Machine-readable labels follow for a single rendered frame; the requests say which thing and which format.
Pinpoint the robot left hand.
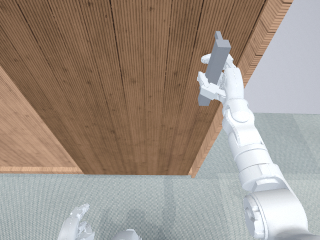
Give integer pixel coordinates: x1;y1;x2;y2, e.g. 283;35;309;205
57;203;95;240

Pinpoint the wardrobe door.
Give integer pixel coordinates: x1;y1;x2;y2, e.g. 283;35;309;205
0;66;78;167
0;0;268;176

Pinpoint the robot right hand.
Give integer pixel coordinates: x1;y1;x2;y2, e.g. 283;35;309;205
197;53;244;106

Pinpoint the left robot thigh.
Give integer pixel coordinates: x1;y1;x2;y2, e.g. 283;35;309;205
111;230;142;240

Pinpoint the right robot forearm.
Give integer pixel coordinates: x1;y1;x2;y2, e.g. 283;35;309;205
222;98;308;229

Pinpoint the right robot upper arm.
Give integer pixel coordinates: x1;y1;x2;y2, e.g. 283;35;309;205
243;188;320;240

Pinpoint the handle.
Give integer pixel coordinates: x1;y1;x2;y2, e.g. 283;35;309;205
198;31;231;106

